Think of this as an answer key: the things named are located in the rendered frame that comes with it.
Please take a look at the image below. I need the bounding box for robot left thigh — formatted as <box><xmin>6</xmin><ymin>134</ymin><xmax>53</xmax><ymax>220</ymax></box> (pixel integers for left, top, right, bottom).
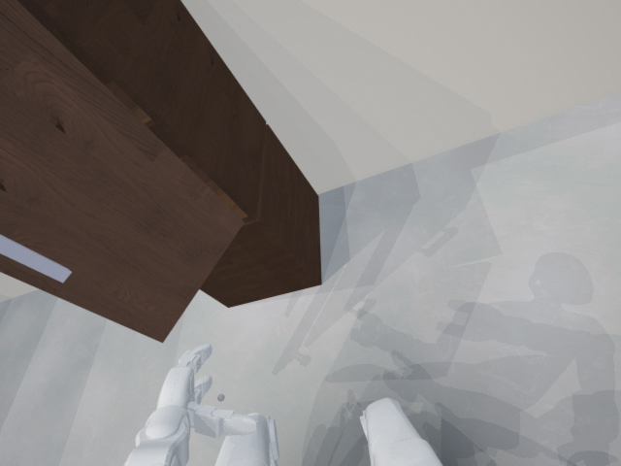
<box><xmin>215</xmin><ymin>415</ymin><xmax>279</xmax><ymax>466</ymax></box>

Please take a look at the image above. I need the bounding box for robot right thigh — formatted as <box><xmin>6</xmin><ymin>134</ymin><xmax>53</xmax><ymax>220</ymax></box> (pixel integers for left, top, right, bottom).
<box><xmin>360</xmin><ymin>398</ymin><xmax>442</xmax><ymax>466</ymax></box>

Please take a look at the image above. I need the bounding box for left robot forearm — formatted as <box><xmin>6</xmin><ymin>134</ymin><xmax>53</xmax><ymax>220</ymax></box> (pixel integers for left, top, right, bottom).
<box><xmin>123</xmin><ymin>405</ymin><xmax>190</xmax><ymax>466</ymax></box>

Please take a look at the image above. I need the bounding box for cupboard door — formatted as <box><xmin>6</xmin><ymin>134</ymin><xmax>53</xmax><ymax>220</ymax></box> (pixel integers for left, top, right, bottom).
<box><xmin>0</xmin><ymin>0</ymin><xmax>245</xmax><ymax>343</ymax></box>

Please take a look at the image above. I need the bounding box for robot thigh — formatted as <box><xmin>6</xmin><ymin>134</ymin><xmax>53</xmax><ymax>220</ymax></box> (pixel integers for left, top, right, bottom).
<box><xmin>360</xmin><ymin>398</ymin><xmax>442</xmax><ymax>466</ymax></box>
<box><xmin>215</xmin><ymin>415</ymin><xmax>279</xmax><ymax>466</ymax></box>

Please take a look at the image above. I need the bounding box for handle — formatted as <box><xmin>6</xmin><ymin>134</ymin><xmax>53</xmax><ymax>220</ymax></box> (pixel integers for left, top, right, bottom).
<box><xmin>0</xmin><ymin>234</ymin><xmax>72</xmax><ymax>283</ymax></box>

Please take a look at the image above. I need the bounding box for robot left hand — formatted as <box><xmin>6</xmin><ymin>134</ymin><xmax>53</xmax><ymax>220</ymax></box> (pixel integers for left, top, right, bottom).
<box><xmin>156</xmin><ymin>344</ymin><xmax>257</xmax><ymax>439</ymax></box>

